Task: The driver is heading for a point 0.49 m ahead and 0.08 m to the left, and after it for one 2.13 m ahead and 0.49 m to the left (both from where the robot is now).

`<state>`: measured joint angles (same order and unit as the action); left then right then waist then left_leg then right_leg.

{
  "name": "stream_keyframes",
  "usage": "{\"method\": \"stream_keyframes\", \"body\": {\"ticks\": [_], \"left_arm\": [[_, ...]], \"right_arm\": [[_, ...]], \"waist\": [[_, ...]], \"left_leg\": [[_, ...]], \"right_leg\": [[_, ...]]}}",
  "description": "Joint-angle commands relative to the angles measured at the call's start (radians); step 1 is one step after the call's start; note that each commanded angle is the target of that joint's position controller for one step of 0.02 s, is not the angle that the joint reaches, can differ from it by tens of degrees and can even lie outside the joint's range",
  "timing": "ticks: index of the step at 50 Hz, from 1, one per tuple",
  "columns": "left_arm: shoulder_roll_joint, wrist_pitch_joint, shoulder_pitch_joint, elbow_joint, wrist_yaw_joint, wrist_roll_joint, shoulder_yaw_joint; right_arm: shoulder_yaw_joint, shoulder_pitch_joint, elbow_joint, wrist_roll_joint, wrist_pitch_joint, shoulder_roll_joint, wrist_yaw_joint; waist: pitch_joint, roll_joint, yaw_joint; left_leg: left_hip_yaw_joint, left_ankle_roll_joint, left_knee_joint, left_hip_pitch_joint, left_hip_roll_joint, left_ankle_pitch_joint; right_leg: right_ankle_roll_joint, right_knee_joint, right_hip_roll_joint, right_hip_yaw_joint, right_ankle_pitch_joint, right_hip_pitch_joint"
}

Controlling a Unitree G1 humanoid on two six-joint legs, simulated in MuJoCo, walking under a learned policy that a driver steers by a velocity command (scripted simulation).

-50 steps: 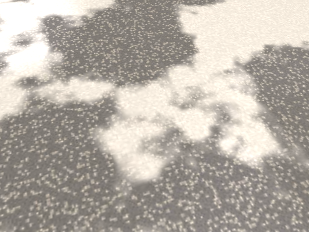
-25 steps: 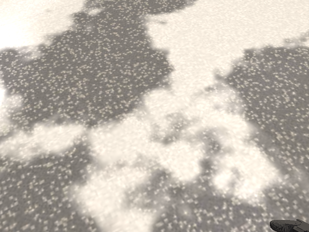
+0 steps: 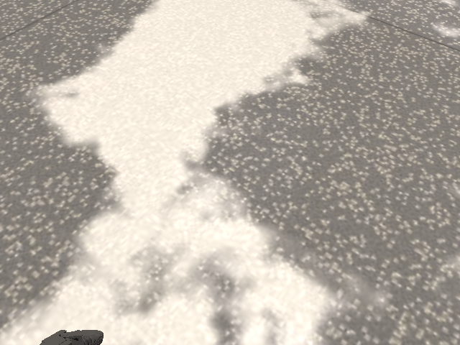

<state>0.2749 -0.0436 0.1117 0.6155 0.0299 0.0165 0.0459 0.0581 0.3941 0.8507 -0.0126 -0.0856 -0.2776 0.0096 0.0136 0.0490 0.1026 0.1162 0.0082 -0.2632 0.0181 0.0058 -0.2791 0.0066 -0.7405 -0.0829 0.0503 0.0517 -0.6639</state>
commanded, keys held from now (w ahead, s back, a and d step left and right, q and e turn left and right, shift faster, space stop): w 0.08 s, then w+q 0.84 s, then w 0.08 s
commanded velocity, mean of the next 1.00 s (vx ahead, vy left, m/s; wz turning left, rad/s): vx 0.50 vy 0.00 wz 0.35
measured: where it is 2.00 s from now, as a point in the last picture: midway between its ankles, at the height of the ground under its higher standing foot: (163, 236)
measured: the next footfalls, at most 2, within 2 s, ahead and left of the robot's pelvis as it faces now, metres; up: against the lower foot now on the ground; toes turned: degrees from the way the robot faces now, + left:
right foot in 0.12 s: +0.24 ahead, -0.14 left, +0.00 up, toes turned -2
left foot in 0.66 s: +0.51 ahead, +0.13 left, +0.00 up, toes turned +17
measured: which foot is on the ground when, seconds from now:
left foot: down 0.00-0.12, up 0.14-0.64, down 0.66-1.00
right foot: up 0.00-0.10, down 0.12-0.68, up 0.70-1.00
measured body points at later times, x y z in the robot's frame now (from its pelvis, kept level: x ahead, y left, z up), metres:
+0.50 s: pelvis +0.27 -0.04 +0.00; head +0.28 -0.04 +0.45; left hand +0.27 +0.24 -0.12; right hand +0.46 -0.27 -0.11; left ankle +0.42 +0.14 -0.68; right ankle +0.20 -0.14 -0.74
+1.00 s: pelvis +0.53 +0.07 +0.00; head +0.56 +0.10 +0.45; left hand +0.62 +0.39 -0.08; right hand +0.71 -0.16 -0.10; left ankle +0.47 +0.12 -0.74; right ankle +0.77 -0.04 -0.68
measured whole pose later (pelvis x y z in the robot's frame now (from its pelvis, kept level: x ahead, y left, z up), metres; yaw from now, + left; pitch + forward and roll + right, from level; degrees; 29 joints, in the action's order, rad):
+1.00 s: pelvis +0.53 +0.07 +0.00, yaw +25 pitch +2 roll +0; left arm 0.29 -0.09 0.06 0.69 0.00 -0.01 0.06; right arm 0.06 0.32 0.73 -0.02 -0.05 -0.27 0.00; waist 0.03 0.04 0.06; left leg -0.12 0.09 -0.34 0.15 0.11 -0.22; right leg -0.06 -0.70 -0.09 0.09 0.00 -0.66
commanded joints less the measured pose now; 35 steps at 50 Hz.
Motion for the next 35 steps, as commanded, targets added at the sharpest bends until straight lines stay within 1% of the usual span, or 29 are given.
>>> {"method": "stream_keyframes", "body": {"ticks": [1,2,3,4,5,6,7,8,9,10,11,12,13,14,15,16,18,19,21,23,26,28,29,30,31,32,33,34,35], "left_arm": [[0.031,-0.025,-0.127,-0.106,0.017,0.008,0.000],[0.041,-0.027,-0.137,-0.114,0.020,0.008,0.004],[0.053,-0.028,-0.131,-0.117,0.022,0.006,0.008],[0.073,-0.029,-0.089,-0.110,0.021,0.002,0.019],[0.101,-0.030,0.020,-0.079,0.016,-0.005,0.037],[0.152,-0.028,0.177,-0.034,0.004,-0.011,0.065],[0.248,-0.020,0.351,-0.009,-0.016,-0.031,0.088],[0.271,-0.021,0.353,-0.011,-0.015,-0.030,0.083],[0.180,-0.025,0.330,-0.007,-0.013,-0.025,0.061],[0.149,-0.030,0.269,-0.001,-0.012,-0.016,0.049],[0.117,-0.034,0.205,0.003,-0.008,-0.015,0.040],[0.086,-0.042,0.159,0.005,-0.003,-0.018,0.033],[0.072,-0.052,0.131,0.012,-0.001,-0.024,0.032],[0.066,-0.064,0.120,0.022,-0.001,-0.026,0.034],[0.069,-0.073,0.114,0.035,-0.003,-0.028,0.037],[0.074,-0.078,0.113,0.047,-0.007,-0.031,0.041],[0.084,-0.081,0.130,0.073,-0.017,-0.037,0.047],[0.088,-0.080,0.139,0.084,-0.022,-0.037,0.049],[0.103,-0.076,0.140,0.097,-0.030,-0.034,0.053],[0.123,-0.071,0.160,0.113,-0.037,-0.028,0.059],[0.146,-0.054,0.209,0.145,-0.043,-0.015,0.069],[0.159,-0.039,0.223,0.161,-0.045,-0.004,0.075],[0.168,-0.031,0.219,0.165,-0.046,-0.001,0.078],[0.183,-0.024,0.209,0.164,-0.049,0.002,0.081],[0.200,-0.017,0.200,0.162,-0.053,0.005,0.085],[0.211,-0.008,0.186,0.159,-0.056,0.007,0.087],[0.206,-0.004,0.171,0.154,-0.059,0.012,0.081],[0.151,-0.015,0.197,0.133,-0.061,-0.014,0.059],[0.032,-0.047,0.256,0.078,-0.049,-0.027,0.021]], "right_arm": [[0.037,-0.013,-0.035,-0.015,-0.003,-0.184,-0.001],[0.039,-0.005,-0.025,-0.019,0.003,-0.191,-0.002],[0.041,-0.005,-0.018,-0.022,0.009,-0.199,-0.003],[0.043,-0.013,-0.013,-0.024,0.015,-0.211,-0.005],[0.039,-0.021,-0.008,-0.029,0.021,-0.209,-0.007],[0.027,-0.016,-0.009,-0.023,0.020,-0.186,-0.010],[-0.002,-0.009,-0.049,0.006,0.009,-0.108,-0.008],[-0.026,0.075,-0.052,0.001,-0.011,-0.039,-0.002],[0.007,-0.005,-0.049,-0.030,-0.017,-0.150,0.001],[0.013,-0.071,-0.074,-0.041,-0.018,-0.161,0.003],[0.013,-0.100,-0.072,-0.028,-0.014,-0.142,-0.003],[0.018,-0.097,-0.068,-0.016,-0.002,-0.134,-0.006],[0.019,-0.063,-0.056,-0.017,0.014,-0.115,-0.005],[0.016,-0.045,-0.047,-0.020,0.027,-0.090,-0.006],[0.015,-0.045,-0.047,-0.021,0.037,-0.074,-0.007],[0.016,-0.063,-0.054,-0.020,0.044,-0.068,-0.009],[0.018,-0.114,-0.073,-0.016,0.049,-0.061,-0.010],[0.017,-0.137,-0.081,-0.013,0.047,-0.058,-0.007],[0.012,-0.188,-0.096,-0.010,0.042,-0.047,0.006],[0.004,-0.262,-0.121,-0.006,0.039,-0.034,0.020],[-0.002,-0.355,-0.170,-0.007,0.039,-0.028,0.038],[-0.001,-0.389,-0.201,-0.007,0.040,-0.036,0.050],[0.002,-0.391,-0.213,-0.008,0.041,-0.042,0.055],[0.009,-0.376,-0.221,-0.008,0.043,-0.055,0.057],[0.020,-0.336,-0.221,-0.009,0.046,-0.075,0.058],[0.040,-0.236,-0.204,-0.012,0.049,-0.108,0.055],[0.072,-0.076,-0.165,-0.013,0.051,-0.164,0.043],[0.105,0.055,-0.140,-0.014,0.062,-0.264,0.019],[0.107,-0.012,-0.173,-0.015,0.050,-0.333,0.018]], "waist": [[0.055,-0.127,-0.014],[0.058,-0.135,-0.019],[0.053,-0.143,-0.034],[0.025,-0.154,-0.069],[-0.040,-0.147,-0.138],[-0.140,-0.131,-0.212],[-0.304,0.034,-0.260],[-0.433,0.218,-0.203],[-0.327,0.103,-0.233],[-0.185,0.087,-0.206],[-0.123,0.033,-0.169],[-0.074,0.046,-0.135],[-0.064,0.066,-0.105],[-0.055,0.058,-0.091],[-0.038,0.045,-0.080],[-0.017,0.034,-0.077],[0.013,0.017,-0.085],[0.020,0.014,-0.090],[0.035,0.008,-0.104],[0.060,-0.006,-0.133],[0.093,-0.021,-0.168],[0.098,-0.015,-0.172],[0.089,-0.006,-0.163],[0.064,0.011,-0.145],[0.021,0.033,-0.116],[-0.039,0.041,-0.057],[-0.123,0.018,0.031],[-0.213,-0.132,0.065],[-0.316,-0.339,-0.056]], "left_leg": [[-0.140,0.166,0.081,0.005,-0.264,0.352],[-0.142,0.160,0.066,-0.023,-0.278,0.384],[-0.138,0.152,0.038,-0.047,-0.287,0.451],[-0.123,0.140,-0.023,-0.060,-0.283,0.599],[-0.093,0.120,-0.154,-0.032,-0.253,0.753],[-0.065,0.090,-0.347,0.082,-0.206,0.741],[-0.031,0.038,-0.716,0.384,-0.119,0.353],[-0.169,0.010,-0.968,0.628,0.018,-0.311],[-0.252,0.015,-1.053,0.721,-0.031,-0.279],[-0.223,0.021,-1.031,0.751,-0.072,-0.187],[-0.208,0.016,-0.982,0.719,-0.109,-0.106],[-0.209,0.009,-0.939,0.676,-0.132,-0.046],[-0.217,0.003,-0.927,0.615,-0.148,0.000],[-0.214,-0.004,-0.924,0.588,-0.147,0.026],[-0.219,-0.011,-0.913,0.593,-0.145,0.048],[-0.228,-0.016,-0.894,0.615,-0.144,0.080],[-0.249,-0.025,-0.820,0.676,-0.138,0.160],[-0.250,-0.026,-0.767,0.692,-0.133,0.211],[-0.224,-0.020,-0.638,0.681,-0.125,0.311],[-0.178,-0.010,-0.536,0.671,-0.119,0.364],[-0.140,0.016,-0.440,0.707,-0.115,0.337],[-0.109,0.040,-0.402,0.719,-0.105,0.263],[-0.085,0.056,-0.388,0.697,-0.089,0.215],[-0.053,0.075,-0.383,0.643,-0.059,0.165],[-0.018,0.096,-0.390,0.565,-0.020,0.110],[0.007,0.122,-0.379,0.432,0.026,0.078],[0.001,0.161,-0.310,0.187,0.070,0.136],[-0.261,0.226,-0.284,-0.112,-0.085,0.173],[-0.878,0.435,-0.115,-0.379,-0.318,-0.013]], "right_leg": [[0.022,0.112,0.021,-0.054,-0.007,0.028],[0.036,0.137,0.029,-0.060,0.029,0.039],[0.054,0.163,0.041,-0.071,0.065,0.069],[0.075,0.193,0.067,-0.089,0.086,0.150],[0.101,0.247,0.099,-0.113,0.049,0.329],[0.130,0.238,0.083,-0.089,0.011,0.587],[0.217,0.219,-0.175,0.224,0.004,0.942],[0.325,0.361,-0.353,0.637,0.137,1.079],[0.282,0.394,-0.318,0.562,0.197,0.987],[0.244,0.416,-0.279,0.392,0.141,0.849],[0.219,0.448,-0.231,0.292,0.089,0.728],[0.205,0.488,-0.194,0.210,0.043,0.633],[0.198,0.528,-0.176,0.154,0.025,0.567],[0.203,0.559,-0.171,0.116,-0.008,0.529],[0.205,0.580,-0.170,0.073,-0.051,0.507],[0.203,0.595,-0.169,0.034,-0.083,0.497],[0.197,0.608,-0.167,-0.029,-0.128,0.516],[0.191,0.611,-0.163,-0.059,-0.136,0.532],[0.173,0.618,-0.150,-0.121,-0.135,0.547],[0.164,0.628,-0.160,-0.163,-0.131,0.568],[0.156,0.605,-0.194,-0.197,-0.148,0.665],[0.144,0.561,-0.213,-0.215,-0.212,0.737],[0.134,0.523,-0.217,-0.229,-0.305,0.760],[0.122,0.465,-0.216,-0.245,-0.470,0.774],[0.110,0.381,-0.212,-0.256,-0.649,0.783],[0.094,0.234,-0.196,-0.272,-0.773,0.766],[0.060,0.014,-0.153,-0.295,-0.734,0.669],[0.009,-0.313,-0.095,-0.295,-0.312,0.401],[-0.052,-0.664,0.144,-0.135,0.518,-0.008]]}}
